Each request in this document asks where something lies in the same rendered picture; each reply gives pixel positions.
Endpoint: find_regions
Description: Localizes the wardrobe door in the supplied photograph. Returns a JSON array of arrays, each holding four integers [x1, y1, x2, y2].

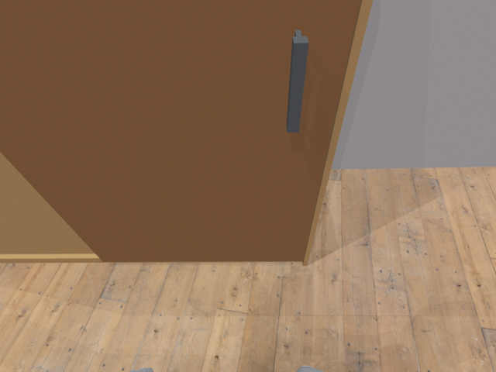
[[0, 152, 94, 254], [0, 0, 360, 262]]

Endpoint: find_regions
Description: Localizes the handle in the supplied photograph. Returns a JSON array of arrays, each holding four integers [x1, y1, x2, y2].
[[287, 30, 308, 133]]

